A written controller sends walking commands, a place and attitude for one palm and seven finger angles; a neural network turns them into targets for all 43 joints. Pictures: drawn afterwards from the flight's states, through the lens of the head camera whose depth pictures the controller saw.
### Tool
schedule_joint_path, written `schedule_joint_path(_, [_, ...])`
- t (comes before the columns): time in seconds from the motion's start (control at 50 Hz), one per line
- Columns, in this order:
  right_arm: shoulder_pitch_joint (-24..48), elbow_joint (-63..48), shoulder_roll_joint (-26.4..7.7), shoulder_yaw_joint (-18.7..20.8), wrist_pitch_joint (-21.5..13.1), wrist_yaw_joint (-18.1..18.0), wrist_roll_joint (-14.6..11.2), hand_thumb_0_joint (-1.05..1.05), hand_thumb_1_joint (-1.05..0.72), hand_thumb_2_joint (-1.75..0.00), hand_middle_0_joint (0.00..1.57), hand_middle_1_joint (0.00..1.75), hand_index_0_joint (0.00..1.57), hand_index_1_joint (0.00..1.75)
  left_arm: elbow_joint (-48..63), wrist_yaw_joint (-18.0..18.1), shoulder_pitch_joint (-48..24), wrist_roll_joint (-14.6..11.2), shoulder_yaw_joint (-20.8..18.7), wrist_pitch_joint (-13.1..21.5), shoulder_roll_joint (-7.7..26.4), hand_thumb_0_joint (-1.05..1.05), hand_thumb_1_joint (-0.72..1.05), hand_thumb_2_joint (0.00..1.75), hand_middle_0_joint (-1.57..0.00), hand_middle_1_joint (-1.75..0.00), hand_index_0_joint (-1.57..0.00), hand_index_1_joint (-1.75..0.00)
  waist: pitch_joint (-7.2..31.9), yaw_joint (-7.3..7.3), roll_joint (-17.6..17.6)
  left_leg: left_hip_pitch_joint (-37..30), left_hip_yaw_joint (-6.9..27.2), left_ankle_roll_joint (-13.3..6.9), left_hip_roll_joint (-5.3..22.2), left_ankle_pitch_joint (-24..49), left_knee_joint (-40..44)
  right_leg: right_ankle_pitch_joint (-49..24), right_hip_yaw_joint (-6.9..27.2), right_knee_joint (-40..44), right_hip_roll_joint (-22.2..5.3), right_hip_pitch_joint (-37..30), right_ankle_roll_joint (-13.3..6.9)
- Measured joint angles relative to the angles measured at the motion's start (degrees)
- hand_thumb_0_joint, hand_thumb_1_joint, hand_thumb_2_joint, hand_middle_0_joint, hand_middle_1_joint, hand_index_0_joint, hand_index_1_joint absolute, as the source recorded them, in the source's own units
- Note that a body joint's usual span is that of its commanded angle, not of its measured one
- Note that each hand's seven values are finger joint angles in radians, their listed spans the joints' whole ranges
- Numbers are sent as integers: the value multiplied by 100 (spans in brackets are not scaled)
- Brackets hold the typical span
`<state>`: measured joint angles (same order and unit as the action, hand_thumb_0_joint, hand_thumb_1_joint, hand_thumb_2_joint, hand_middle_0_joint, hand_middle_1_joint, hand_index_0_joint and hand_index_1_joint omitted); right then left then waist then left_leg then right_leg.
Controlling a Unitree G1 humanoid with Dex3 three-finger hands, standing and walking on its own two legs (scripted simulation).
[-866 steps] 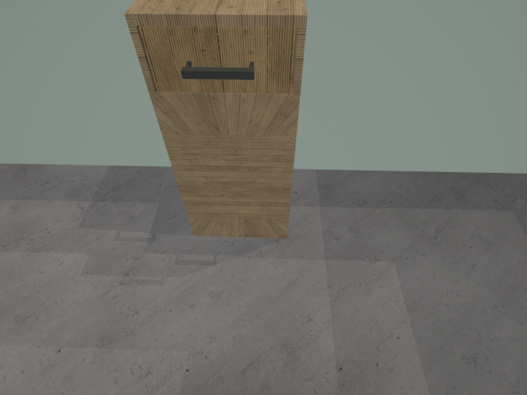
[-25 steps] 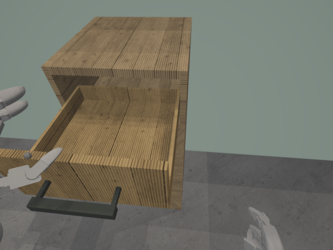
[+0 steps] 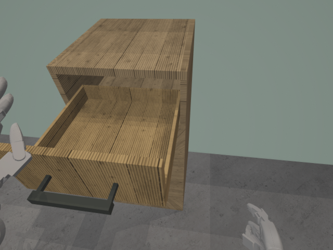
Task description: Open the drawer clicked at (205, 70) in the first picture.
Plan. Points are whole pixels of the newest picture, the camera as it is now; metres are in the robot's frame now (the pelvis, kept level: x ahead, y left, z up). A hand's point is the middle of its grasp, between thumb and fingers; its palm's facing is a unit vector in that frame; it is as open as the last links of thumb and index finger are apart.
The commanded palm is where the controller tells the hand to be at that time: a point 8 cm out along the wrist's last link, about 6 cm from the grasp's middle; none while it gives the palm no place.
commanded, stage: step back with the hand held close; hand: left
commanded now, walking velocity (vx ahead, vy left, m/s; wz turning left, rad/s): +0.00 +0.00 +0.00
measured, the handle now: (75, 192) +0.21 +0.24 +0.06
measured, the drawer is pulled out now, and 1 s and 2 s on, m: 0.30 0.30 0.30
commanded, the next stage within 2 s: stop stepping back and stand still in 1.18 s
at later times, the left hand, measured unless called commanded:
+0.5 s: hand out of the picture +0.14 +0.26 +0.24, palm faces +0.39 -0.73 -0.56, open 7.4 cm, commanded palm +0.07 +0.31 +0.25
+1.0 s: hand out of the picture +0.06 +0.28 +0.25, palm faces +0.51 -0.74 -0.44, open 7.4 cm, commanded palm -0.01 +0.32 +0.25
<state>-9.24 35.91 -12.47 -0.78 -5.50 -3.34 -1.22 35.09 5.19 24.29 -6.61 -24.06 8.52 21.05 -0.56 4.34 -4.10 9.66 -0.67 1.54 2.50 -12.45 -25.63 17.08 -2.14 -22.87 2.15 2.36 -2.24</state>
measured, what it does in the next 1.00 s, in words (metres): walks backwards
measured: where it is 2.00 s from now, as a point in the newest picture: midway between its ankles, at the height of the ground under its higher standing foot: outside the picture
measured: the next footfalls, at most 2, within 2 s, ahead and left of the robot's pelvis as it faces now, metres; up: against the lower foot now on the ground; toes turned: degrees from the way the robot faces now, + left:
right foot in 1.04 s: -0.13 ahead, -0.07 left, +0.00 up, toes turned -2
left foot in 1.30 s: -0.13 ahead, +0.17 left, +0.00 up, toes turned +2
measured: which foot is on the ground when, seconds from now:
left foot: down 0.00-1.00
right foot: down 0.00-0.86, up 0.88-1.00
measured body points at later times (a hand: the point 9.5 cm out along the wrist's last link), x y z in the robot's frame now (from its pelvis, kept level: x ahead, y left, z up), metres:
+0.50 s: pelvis -0.06 +0.03 -0.01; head -0.03 +0.04 +0.44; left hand +0.12 +0.30 +0.27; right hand +0.11 -0.21 -0.08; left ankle +0.02 +0.14 -0.74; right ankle -0.05 -0.09 -0.74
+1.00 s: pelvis -0.14 +0.04 -0.02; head -0.11 +0.06 +0.42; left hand +0.03 +0.32 +0.27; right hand +0.03 -0.18 -0.10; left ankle +0.02 +0.14 -0.74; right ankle -0.15 -0.08 -0.72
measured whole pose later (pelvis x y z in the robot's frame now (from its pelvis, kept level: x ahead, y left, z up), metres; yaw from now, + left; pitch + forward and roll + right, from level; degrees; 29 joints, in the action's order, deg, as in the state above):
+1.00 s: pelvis -0.14 +0.04 -0.02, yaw -1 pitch +0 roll -3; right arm -11.6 33.4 -10.5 0.1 -8.0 -1.1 -0.4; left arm 43.0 8.9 23.3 -4.2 -35.1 15.9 28.7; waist -3.3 -0.2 -1.2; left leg 30.1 -1.0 -2.1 2.7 -2.8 -32.7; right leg 28.2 -1.5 -46.7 3.4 21.4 -0.6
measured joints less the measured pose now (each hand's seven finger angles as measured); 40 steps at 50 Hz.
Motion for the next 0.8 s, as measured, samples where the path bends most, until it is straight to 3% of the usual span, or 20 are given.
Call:
schedule_joint_path(0.06, [-30, -24, -25, 4, 26, 5, -5, 1, -91, -90, 20, 30, 20, 30, -7, -15, 2, 27, -50, 26, 23, 1, 87, 89, -21, -31, -21, -31, 9, -14, -19, 49, 11, -1, 23, 4, -25, -24, -8, 19, 24, 27, -7])
schedule_joint_path(0.18, [24, -221, -117, 36, 282, 75, -34, 1, -91, -90, 20, 30, 20, 30, -15, -49, -80, 169, -398, 301, 296, 1, 88, 90, -21, -31, -21, -30, -20, -215, -7, 537, 59, -37, 88, 14, -272, -130, -45, -52, 89, 430, 15])
schedule_joint_path(0.32, [-19, -497, -145, 183, 425, 89, -78, 1, -91, -90, 20, 30, 20, 30, 482, -42, 522, 201, -448, 280, 550, 1, 88, 90, -21, -31, -21, -30, -147, -443, 187, 871, -113, -131, 15, 153, -309, -195, 106, -325, -14, 921, 138])
schedule_joint_path(0.48, [-233, -543, -34, 170, 267, 96, -60, 1, -91, -90, 20, 29, 20, 30, 870, 110, 700, 208, -892, 506, 946, 1, 88, 90, -22, -31, -22, -30, -202, -462, 386, 1251, -134, -243, -67, 319, -466, -270, 111, -659, -104, 1374, 226])
schedule_joint_path(0.64, [-330, -445, 62, 36, -24, 143, -46, 1, -91, -90, 20, 30, 20, 30, 759, 245, 322, 275, -921, 628, 646, 1, 88, 90, -22, -31, -22, -30, -192, -400, 278, 1598, -63, -285, -59, 350, -800, -319, 26, -978, -106, 1683, 239])
schedule_joint_path(0.8, [-313, -259, 42, -2, -98, 148, 7, 1, -91, -90, 20, 30, 20, 30, 867, 365, 43, 333, -737, 687, 486, 1, 88, 90, -22, -31, -22, -30, -219, -436, 299, 1871, -5, -215, -99, -227, -1166, -487, -9, -1041, -136, 1839, 267])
